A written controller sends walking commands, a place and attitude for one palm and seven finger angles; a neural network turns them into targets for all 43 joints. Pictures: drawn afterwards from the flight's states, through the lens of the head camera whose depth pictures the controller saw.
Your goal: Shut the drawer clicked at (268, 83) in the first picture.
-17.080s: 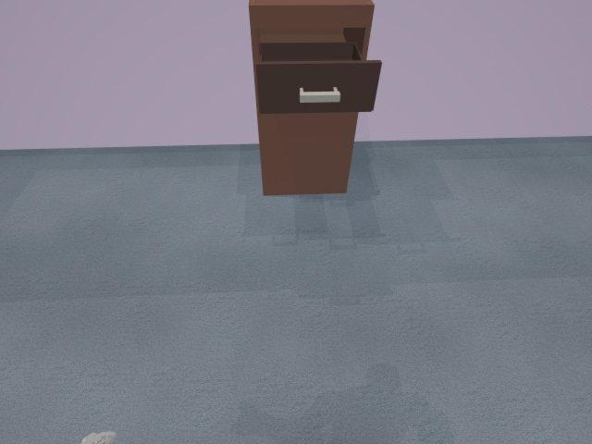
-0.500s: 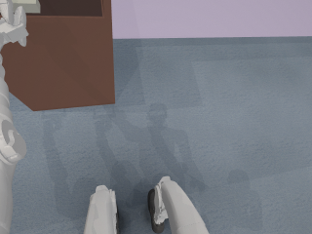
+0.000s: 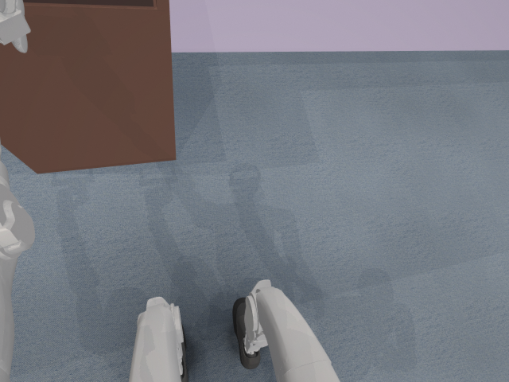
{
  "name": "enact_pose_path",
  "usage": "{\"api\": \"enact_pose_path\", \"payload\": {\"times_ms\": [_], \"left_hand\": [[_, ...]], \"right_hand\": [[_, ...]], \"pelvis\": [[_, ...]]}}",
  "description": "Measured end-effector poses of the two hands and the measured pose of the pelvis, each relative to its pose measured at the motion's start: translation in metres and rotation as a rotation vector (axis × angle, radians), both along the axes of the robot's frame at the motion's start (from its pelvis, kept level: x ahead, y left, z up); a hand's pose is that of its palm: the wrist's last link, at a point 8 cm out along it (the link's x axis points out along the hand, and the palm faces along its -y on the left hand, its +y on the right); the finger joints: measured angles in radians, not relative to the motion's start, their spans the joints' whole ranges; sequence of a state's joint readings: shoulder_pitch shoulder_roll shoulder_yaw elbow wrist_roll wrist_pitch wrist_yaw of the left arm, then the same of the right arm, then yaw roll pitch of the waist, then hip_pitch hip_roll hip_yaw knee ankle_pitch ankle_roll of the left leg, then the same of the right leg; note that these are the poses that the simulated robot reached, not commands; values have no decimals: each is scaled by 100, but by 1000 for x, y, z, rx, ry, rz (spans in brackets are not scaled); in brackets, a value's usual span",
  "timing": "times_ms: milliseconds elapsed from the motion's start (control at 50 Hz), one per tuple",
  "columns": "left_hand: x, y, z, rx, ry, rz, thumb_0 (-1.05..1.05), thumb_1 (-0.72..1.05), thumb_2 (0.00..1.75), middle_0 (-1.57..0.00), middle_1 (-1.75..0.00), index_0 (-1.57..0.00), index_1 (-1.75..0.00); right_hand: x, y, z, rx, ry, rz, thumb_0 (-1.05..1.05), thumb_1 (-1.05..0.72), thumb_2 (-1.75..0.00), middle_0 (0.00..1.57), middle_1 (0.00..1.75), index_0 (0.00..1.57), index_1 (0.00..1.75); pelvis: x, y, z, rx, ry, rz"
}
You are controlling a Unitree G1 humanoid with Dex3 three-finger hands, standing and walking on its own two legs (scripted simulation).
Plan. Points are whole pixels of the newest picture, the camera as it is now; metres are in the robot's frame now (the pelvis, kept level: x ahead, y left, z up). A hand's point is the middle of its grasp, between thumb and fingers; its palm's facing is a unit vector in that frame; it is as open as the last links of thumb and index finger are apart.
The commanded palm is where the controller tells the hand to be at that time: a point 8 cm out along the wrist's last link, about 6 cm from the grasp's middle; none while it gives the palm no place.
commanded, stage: pull the fist back off the drawer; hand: left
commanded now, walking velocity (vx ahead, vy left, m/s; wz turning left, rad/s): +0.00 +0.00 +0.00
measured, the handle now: out of the picture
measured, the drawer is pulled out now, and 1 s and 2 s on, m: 0.00 0.00 0.00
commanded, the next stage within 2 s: draw the hand back to the body in 0.34 s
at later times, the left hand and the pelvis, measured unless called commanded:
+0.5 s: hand (22, 28) +0.57 +0.22 +0.07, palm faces +0.07 -1.00 -0.03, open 3.2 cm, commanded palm +0.52 +0.24 +0.09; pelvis +0.05 +0.00 +0.03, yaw +0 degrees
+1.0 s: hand out of the picture +0.41 +0.22 +0.17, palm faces +0.11 -0.99 -0.12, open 3.3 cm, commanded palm +0.37 +0.27 +0.19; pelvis +0.08 -0.01 +0.10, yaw +3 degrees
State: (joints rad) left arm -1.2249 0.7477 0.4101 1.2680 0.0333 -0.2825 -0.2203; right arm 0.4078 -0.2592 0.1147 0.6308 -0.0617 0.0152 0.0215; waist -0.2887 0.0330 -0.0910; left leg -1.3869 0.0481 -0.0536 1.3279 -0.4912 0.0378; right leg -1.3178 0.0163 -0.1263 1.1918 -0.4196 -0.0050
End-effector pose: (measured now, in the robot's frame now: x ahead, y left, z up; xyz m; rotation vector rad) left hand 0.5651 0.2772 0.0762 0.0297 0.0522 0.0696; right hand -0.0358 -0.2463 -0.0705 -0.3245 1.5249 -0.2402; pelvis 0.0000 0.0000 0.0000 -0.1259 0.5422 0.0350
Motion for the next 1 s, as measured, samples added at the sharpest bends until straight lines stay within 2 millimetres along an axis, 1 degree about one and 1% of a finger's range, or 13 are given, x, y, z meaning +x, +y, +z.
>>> {"api": "enact_pose_path", "payload": {"times_ms": [100, 200, 360, 420, 520, 580, 660, 760, 860, 960, 1000], "left_hand": [[-2, -6, -1, -7, 7, 2, 1, 76, 90, -140, -160, -140, -160], [-5, -9, -1, -3, -2, 4, 1, 81, 89, -140, -160, -140, -160], [-19, -6, -8, -4, 17, 16, 1, 88, 90, -140, -160, -140, -160], [-20, -5, -5, 1, -7, 23, 1, 89, 90, -140, -160, -140, -160], [-24, -10, 2, 7, -32, 1, 2, 90, 90, -140, -160, -139, -160], [-39, -13, 12, 26, -28, -18, 2, 90, 90, -140, -160, -139, -160], [-70, -15, 27, 20, 0, -19, 2, 90, 90, -140, -160, -139, -160], [-105, -9, 51, 14, -18, 29, 2, 90, 90, -140, -160, -139, -160], [-137, -4, 73, 21, -41, 25, 2, 90, 90, -140, -160, -140, -160], [-168, -4, 92, 12, -54, 8, 2, 90, 90, -140, -160, -140, -160], [-182, -4, 101, 93, -25, 36, 2, 90, 90, -140, -160, -140, -160]], "right_hand": [[8, 2, 2, 22, -16, -9, 0, -91, -90, 20, 30, 21, 30], [25, 2, 3, 36, -44, -18, 0, -91, -90, 20, 30, 21, 30], [69, -4, 5, 52, -88, 5, 0, -91, -90, 20, 30, 21, 30], [87, -8, 5, 46, -105, 21, 0, -91, -90, 20, 30, 21, 30], [113, -12, 8, 50, -133, 29, 0, -91, -90, 20, 30, 20, 30], [131, -11, 16, 67, -181, 10, 0, -91, -90, 20, 30, 20, 30], [157, -5, 32, 101, -259, 15, 0, -91, -90, 20, 30, 20, 30], [191, -3, 48, 120, -369, 58, 0, -91, -90, 20, 30, 20, 30], [223, -4, 61, 126, -480, 104, 0, -91, -90, 20, 30, 20, 30], [250, -3, 75, 129, -592, 139, 0, -91, -90, 20, 30, 20, 30], [259, -1, 82, 130, -627, 147, 0, -91, -90, 20, 30, 20, 30]], "pelvis": [[7, 1, 6, 9, -10, -12], [17, 2, 13, 18, -22, -23], [37, 2, 24, 34, -40, -25], [44, 1, 27, 37, -42, -19], [54, 0, 33, 41, -52, -17], [62, 0, 44, 47, -75, -24], [73, -1, 63, 59, -125, -25], [82, -4, 78, 71, -190, -12], [83, -6, 87, 80, -254, 5], [82, -7, 94, 91, -314, 13], [81, -8, 98, 100, -344, 13]]}}
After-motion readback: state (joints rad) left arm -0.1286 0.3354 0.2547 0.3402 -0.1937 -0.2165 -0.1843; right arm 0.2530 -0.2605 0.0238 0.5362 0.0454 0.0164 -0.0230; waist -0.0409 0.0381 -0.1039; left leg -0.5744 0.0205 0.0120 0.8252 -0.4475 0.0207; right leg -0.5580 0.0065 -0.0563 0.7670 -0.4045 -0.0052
